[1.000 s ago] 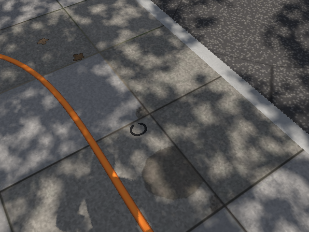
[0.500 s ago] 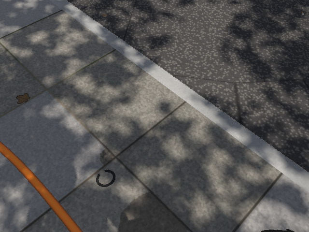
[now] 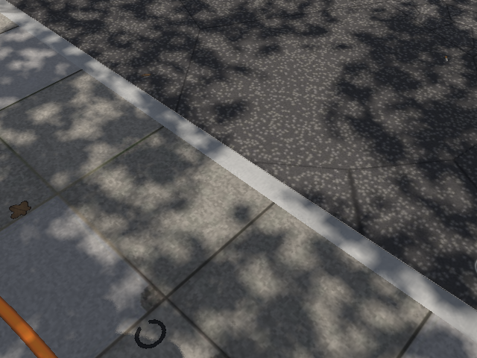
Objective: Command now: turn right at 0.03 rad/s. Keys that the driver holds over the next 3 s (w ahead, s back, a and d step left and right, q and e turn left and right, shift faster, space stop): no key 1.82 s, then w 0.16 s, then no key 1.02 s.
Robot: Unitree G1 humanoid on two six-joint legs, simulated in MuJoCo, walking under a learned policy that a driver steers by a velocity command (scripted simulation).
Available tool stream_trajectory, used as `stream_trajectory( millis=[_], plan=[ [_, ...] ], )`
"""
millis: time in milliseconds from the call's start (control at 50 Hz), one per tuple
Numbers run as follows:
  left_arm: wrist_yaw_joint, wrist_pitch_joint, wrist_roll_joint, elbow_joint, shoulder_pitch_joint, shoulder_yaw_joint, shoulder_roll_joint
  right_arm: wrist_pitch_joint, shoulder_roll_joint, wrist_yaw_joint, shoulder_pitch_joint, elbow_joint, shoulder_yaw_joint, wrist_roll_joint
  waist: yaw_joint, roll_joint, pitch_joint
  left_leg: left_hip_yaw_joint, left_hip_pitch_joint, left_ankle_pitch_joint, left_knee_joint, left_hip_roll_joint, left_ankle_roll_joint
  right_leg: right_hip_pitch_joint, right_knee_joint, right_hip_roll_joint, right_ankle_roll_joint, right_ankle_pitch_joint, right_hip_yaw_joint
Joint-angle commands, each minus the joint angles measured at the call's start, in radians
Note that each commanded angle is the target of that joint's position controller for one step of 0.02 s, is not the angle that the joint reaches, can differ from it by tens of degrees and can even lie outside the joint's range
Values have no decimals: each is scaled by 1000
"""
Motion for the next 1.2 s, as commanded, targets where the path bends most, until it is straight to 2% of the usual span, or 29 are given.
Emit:
stream_trajectory(
  millis=[20,300,640,900,1200],
  plan=[
    [3,-10,-2,-43,20,32,120,-5,-100,-9,-19,-37,-23,4,6,3,-61,-48,95,229,-40,43,24,-30,-97,-53,-34,293,54],
    [7,-16,-4,55,29,34,111,25,-106,-34,-41,74,-32,8,-1,-3,-30,-49,131,221,-57,43,18,-22,-137,-38,-26,297,30],
    [13,-20,-4,193,63,20,92,33,-88,-47,-15,191,-33,8,-1,1,12,-42,128,148,-100,32,10,-36,-193,-27,-24,190,11],
    [13,-21,-6,258,99,7,70,33,-68,-52,33,234,-26,10,2,2,28,-39,117,128,-112,28,9,-46,-212,-21,-25,162,2],
    [13,-20,-9,293,136,-1,52,32,-49,-55,78,252,-18,12,6,5,35,-39,110,135,-112,25,11,-48,-214,-17,-26,170,-6]
  ],
)
Next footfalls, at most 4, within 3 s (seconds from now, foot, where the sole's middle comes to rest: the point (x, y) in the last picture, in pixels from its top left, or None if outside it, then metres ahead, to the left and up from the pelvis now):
2.36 right None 0.16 -0.10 -0.77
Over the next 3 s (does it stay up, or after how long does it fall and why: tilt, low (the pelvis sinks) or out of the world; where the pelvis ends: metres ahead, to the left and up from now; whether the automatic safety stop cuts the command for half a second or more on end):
stays up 0.11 0.03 0.01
